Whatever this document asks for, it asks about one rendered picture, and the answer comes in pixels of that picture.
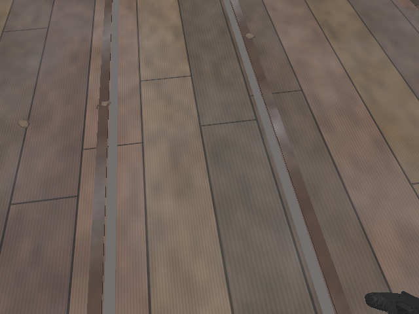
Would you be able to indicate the right robot hand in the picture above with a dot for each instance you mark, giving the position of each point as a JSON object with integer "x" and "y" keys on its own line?
{"x": 393, "y": 303}

